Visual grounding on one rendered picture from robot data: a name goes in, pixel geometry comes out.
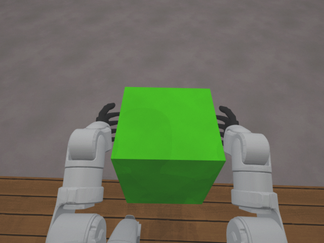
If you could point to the robot right hand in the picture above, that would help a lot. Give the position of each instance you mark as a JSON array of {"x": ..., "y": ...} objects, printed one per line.
[{"x": 229, "y": 120}]

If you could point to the robot left hand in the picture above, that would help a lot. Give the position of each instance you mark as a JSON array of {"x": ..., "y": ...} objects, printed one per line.
[{"x": 104, "y": 116}]

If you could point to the robot right forearm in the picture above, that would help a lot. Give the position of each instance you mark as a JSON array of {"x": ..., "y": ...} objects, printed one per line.
[{"x": 251, "y": 165}]

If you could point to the left robot thigh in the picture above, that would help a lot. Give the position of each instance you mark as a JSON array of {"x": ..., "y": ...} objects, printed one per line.
[{"x": 126, "y": 231}]

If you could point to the left robot shin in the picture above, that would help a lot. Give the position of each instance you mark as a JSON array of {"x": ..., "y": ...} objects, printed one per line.
[{"x": 130, "y": 217}]

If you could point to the left robot upper arm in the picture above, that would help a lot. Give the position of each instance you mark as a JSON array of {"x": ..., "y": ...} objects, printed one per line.
[{"x": 78, "y": 228}]

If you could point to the right robot upper arm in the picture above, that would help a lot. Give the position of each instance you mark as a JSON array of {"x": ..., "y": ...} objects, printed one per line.
[{"x": 254, "y": 230}]

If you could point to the carton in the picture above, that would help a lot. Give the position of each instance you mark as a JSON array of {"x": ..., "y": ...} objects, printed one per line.
[{"x": 167, "y": 147}]

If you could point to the robot left forearm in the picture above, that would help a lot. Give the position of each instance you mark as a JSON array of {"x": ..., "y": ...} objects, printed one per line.
[{"x": 82, "y": 184}]

